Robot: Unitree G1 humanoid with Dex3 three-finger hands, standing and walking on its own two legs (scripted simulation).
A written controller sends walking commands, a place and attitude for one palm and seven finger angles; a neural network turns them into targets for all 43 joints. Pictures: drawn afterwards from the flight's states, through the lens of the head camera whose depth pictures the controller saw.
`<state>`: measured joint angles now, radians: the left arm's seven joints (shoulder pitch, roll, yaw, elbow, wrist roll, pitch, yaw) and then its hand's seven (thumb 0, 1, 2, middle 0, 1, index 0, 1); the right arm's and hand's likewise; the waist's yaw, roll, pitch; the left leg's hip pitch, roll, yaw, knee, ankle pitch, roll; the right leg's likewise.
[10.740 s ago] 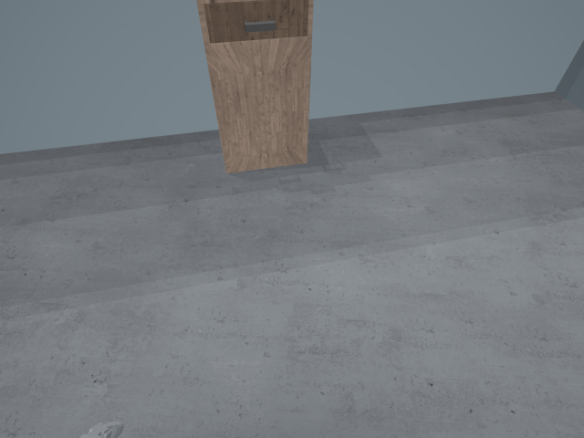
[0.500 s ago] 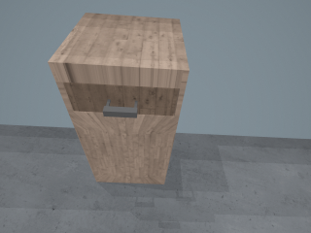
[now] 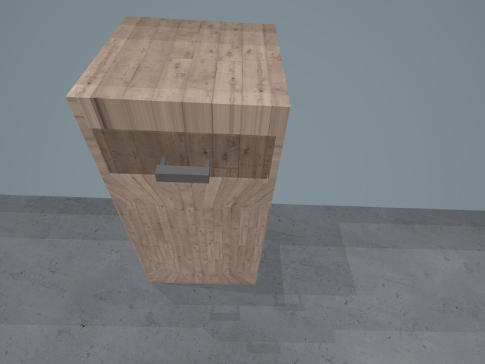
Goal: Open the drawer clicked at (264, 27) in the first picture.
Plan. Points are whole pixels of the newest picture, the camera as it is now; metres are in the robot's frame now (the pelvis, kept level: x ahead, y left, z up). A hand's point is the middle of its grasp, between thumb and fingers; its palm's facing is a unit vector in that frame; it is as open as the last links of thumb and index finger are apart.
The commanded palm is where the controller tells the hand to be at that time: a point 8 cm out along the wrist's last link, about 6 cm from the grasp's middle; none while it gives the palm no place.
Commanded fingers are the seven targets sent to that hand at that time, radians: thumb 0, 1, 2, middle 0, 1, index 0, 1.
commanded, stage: raise the hand with hooked fingers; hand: left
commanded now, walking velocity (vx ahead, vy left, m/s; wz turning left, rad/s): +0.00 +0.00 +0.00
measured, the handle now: (184, 166) +0.53 +0.17 -0.02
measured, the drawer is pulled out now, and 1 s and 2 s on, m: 0.00 0.00 0.00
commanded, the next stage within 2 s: move the hooked fingers above the handle in 2.00 s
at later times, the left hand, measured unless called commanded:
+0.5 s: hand (168, 323) +0.20 +0.14 -0.06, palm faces -0.06 -0.33 -0.94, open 8.4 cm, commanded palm +0.15 +0.19 -0.01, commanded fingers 0.00 0.41 0.69 -0.23 -0.62 -0.23 -0.62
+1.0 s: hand (159, 271) +0.26 +0.16 +0.00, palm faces -0.04 -0.10 -0.99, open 11.4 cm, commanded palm +0.25 +0.17 +0.06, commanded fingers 0.00 -0.17 0.44 -0.28 -0.99 -0.28 -0.99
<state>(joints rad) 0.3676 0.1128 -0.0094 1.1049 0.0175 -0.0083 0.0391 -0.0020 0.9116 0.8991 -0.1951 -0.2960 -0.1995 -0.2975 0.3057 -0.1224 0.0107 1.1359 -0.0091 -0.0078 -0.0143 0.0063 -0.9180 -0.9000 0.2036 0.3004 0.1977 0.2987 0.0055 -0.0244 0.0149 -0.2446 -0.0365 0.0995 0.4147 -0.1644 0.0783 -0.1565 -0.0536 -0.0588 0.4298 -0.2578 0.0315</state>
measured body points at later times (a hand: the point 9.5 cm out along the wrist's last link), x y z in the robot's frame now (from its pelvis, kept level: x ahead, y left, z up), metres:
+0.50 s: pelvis +0.00 -0.04 -0.03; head +0.01 -0.06 +0.42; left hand +0.20 +0.15 +0.00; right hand +0.21 -0.29 -0.10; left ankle +0.04 +0.07 -0.74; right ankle -0.01 -0.13 -0.74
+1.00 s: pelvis +0.03 -0.07 -0.03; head +0.06 -0.11 +0.42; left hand +0.26 +0.16 +0.05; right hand +0.22 -0.29 -0.14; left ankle +0.05 +0.09 -0.74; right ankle -0.01 -0.12 -0.74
